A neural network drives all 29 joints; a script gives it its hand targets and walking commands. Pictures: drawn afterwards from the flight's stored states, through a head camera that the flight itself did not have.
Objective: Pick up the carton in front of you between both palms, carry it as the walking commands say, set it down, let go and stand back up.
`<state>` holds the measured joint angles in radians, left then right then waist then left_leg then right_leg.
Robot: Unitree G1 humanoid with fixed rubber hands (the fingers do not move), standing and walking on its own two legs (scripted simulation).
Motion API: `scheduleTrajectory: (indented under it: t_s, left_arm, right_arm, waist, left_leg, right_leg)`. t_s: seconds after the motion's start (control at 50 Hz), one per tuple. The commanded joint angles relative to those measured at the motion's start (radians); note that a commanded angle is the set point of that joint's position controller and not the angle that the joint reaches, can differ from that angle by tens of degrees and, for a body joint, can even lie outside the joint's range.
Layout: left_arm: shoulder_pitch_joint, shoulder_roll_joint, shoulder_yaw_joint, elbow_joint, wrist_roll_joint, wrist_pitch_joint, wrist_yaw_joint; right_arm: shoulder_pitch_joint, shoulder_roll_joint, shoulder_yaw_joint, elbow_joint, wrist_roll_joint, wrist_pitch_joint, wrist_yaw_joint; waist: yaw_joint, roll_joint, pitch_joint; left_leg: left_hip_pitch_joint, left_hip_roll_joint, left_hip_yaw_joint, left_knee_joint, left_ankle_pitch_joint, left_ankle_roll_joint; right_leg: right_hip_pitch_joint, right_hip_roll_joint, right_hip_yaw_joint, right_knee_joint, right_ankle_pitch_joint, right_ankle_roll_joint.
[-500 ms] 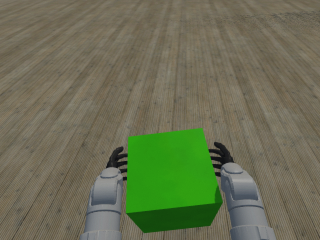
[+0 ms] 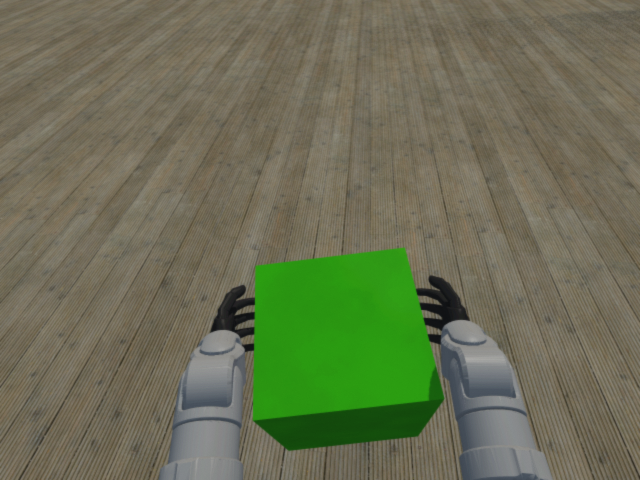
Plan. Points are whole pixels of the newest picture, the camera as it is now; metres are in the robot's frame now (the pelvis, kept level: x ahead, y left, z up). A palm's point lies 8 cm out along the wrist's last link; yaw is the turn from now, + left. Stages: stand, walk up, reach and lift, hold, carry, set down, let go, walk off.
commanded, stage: carry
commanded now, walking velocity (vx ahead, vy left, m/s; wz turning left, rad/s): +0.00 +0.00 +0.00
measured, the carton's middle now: (342, 356) +0.31 -0.01 -0.05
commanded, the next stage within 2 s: hold in 0.08 s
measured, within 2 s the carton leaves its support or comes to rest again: neither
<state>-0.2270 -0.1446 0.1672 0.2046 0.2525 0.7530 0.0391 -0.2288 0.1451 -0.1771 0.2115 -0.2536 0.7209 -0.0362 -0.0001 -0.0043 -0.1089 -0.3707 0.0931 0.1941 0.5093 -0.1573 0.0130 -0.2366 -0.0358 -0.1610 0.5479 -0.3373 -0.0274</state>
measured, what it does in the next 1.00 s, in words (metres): lowers itself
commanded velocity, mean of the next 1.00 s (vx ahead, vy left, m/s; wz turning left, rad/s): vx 0.00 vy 0.00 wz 0.00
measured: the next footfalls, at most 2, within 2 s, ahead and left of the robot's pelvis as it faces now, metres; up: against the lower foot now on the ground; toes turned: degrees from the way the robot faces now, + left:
none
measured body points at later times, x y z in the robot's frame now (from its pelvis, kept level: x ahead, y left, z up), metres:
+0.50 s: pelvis -0.02 +0.02 +0.00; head -0.04 +0.04 +0.45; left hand +0.33 +0.12 +0.03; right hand +0.28 -0.17 +0.03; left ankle +0.07 +0.13 -0.73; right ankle -0.03 -0.09 -0.73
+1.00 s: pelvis -0.05 +0.03 -0.09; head +0.18 +0.00 +0.29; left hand +0.36 +0.11 -0.17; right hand +0.36 -0.18 -0.17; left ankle +0.07 +0.13 -0.73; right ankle -0.03 -0.09 -0.73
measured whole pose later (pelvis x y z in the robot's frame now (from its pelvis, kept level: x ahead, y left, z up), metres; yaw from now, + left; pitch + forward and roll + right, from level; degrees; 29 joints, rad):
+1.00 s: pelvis -0.05 +0.03 -0.09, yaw -10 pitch +29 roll +0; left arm -0.63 -0.26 0.46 0.38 0.26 0.20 0.19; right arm -0.77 0.04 -0.37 0.61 -0.28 0.18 0.03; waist 0.03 -0.02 0.06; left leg -1.24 0.01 0.01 1.00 -0.26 0.00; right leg -1.18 0.03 0.03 1.08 -0.39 0.00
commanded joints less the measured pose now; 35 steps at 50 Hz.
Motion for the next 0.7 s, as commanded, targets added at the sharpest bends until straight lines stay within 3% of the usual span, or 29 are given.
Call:
scheduleTrajectory:
  t_s: [0.0, 0.06, 0.08, 0.1, 0.12, 0.14, 0.16, 0.18, 0.2, 0.26, 0.34, 0.38, 0.44, 0.52, 0.6, 0.68]
  left_arm:
    - [-0.474, -0.921, -0.542, -0.083, -0.266, -0.061, -0.251]
    - [-0.467, -0.92, -0.538, -0.077, -0.264, -0.06, -0.251]
    - [-0.382, -0.939, -0.513, -0.103, -0.259, -0.056, -0.26]
    - [-0.401, -0.889, -0.523, -0.137, -0.253, -0.069, -0.261]
    - [-0.414, -0.896, -0.539, -0.149, -0.254, -0.068, -0.263]
    - [-0.424, -0.878, -0.545, -0.146, -0.256, -0.07, -0.265]
    - [-0.428, -0.893, -0.55, -0.144, -0.256, -0.072, -0.266]
    - [-0.424, -0.898, -0.555, -0.138, -0.255, -0.072, -0.267]
    - [-0.431, -0.89, -0.546, -0.127, -0.25, -0.075, -0.27]
    - [-0.409, -0.907, -0.512, -0.084, -0.22, -0.079, -0.257]
    - [-0.471, -0.926, -0.421, 0.018, -0.171, -0.087, -0.245]
    - [-0.555, -0.947, -0.369, 0.093, -0.154, -0.099, -0.252]
    - [-0.712, -0.993, -0.279, 0.242, -0.124, -0.128, -0.266]
    - [-0.835, -0.954, -0.108, 0.4, -0.03, -0.183, -0.235]
    - [-0.824, -0.815, 0.059, 0.428, 0.07, -0.26, -0.17]
    - [-0.803, -0.765, 0.098, 0.4, 0.111, -0.369, -0.13]
  right_arm:
    - [-0.448, 0.947, 0.537, -0.053, 0.266, -0.029, 0.252]
    - [-0.442, 0.946, 0.535, -0.048, 0.264, -0.028, 0.253]
    - [-0.38, 0.973, 0.505, -0.012, 0.245, -0.039, 0.261]
    - [-0.36, 0.956, 0.485, -0.02, 0.225, -0.064, 0.247]
    - [-0.343, 0.936, 0.466, -0.018, 0.205, -0.069, 0.24]
    - [-0.345, 0.936, 0.453, -0.018, 0.207, -0.078, 0.227]
    - [-0.366, 0.926, 0.458, -0.028, 0.199, -0.078, 0.225]
    - [-0.374, 0.918, 0.462, -0.032, 0.202, -0.076, 0.226]
    - [-0.391, 0.921, 0.464, -0.033, 0.206, -0.075, 0.227]
    - [-0.464, 0.94, 0.511, -0.044, 0.246, -0.074, 0.25]
    - [-0.595, 0.914, 0.48, 0.029, 0.237, -0.085, 0.288]
    - [-0.663, 0.897, 0.421, 0.115, 0.202, -0.106, 0.303]
    - [-0.787, 0.876, 0.292, 0.275, 0.122, -0.161, 0.32]
    - [-0.885, 0.774, 0.051, 0.459, -0.024, -0.243, 0.317]
    - [-0.874, 0.631, -0.111, 0.561, -0.141, -0.307, 0.302]
    - [-0.856, 0.563, -0.124, 0.596, -0.162, -0.398, 0.306]
  waist:
    - [-0.001, 0.001, -0.23]
    - [0.0, 0.0, -0.233]
    - [0.012, -0.111, -0.089]
    - [-0.015, -0.111, -0.125]
    - [-0.008, -0.045, -0.139]
    - [-0.034, -0.059, -0.161]
    - [-0.014, -0.027, -0.145]
    - [-0.021, -0.012, -0.141]
    - [-0.017, -0.037, -0.141]
    - [0.022, -0.027, -0.109]
    - [0.062, -0.019, -0.031]
    - [0.06, -0.023, -0.002]
    - [0.028, 0.005, 0.016]
    - [-0.011, 0.026, 0.046]
    - [0.007, 0.021, 0.017]
    - [0.031, 0.016, -0.092]
  left_leg:
    - [0.177, 0.088, -0.112, -0.045, 0.137, 0.0]
    - [0.178, 0.088, -0.109, -0.043, 0.143, -0.001]
    - [0.493, -0.199, -0.258, -0.043, 0.278, 0.025]
    - [0.521, -0.173, -0.275, -0.047, 0.335, 0.02]
    - [0.437, -0.179, -0.272, -0.07, 0.36, 0.008]
    - [0.459, -0.177, -0.273, -0.081, 0.335, 0.003]
    - [0.418, -0.188, -0.267, -0.095, 0.297, -0.005]
    - [0.391, -0.188, -0.264, -0.101, 0.29, -0.009]
    - [0.389, -0.19, -0.262, -0.112, 0.231, -0.007]
    - [0.425, -0.199, -0.26, -0.115, 0.175, 0.007]
    - [0.444, -0.191, -0.253, -0.116, 0.061, 0.014]
    - [0.442, -0.186, -0.249, -0.106, -0.02, 0.009]
    - [0.427, -0.174, -0.257, -0.08, -0.13, -0.003]
    - [0.352, -0.159, -0.285, -0.045, -0.207, -0.018]
    - [0.231, -0.163, -0.288, 0.011, -0.146, -0.025]
    - [0.132, -0.176, -0.276, 0.112, 0.015, -0.032]
  right_leg:
    - [-0.015, -0.124, 0.117, -0.118, 0.186, -0.007]
    - [-0.011, -0.125, 0.116, -0.116, 0.198, -0.008]
    - [-0.087, 0.056, 0.299, -0.208, 0.438, -0.014]
    - [-0.056, 0.062, 0.308, -0.209, 0.452, -0.016]
    - [0.087, 0.077, 0.299, -0.195, 0.515, -0.011]
    - [0.119, 0.08, 0.295, -0.219, 0.451, -0.014]
    - [0.164, 0.086, 0.286, -0.214, 0.456, -0.007]
    - [0.202, 0.086, 0.283, -0.209, 0.489, -0.003]
    - [0.207, 0.085, 0.282, -0.226, 0.421, 0.002]
    - [0.13, 0.077, 0.281, -0.232, 0.353, 0.018]
    - [0.021, 0.076, 0.269, -0.236, 0.144, 0.006]
    - [-0.033, 0.074, 0.264, -0.241, 0.008, -0.014]
    - [-0.123, 0.083, 0.254, -0.203, -0.094, -0.04]
    - [-0.224, 0.111, 0.237, -0.098, -0.109, -0.057]
    - [-0.327, 0.132, 0.227, -0.002, -0.044, -0.05]
    - [-0.44, 0.146, 0.219, 0.085, 0.044, -0.04]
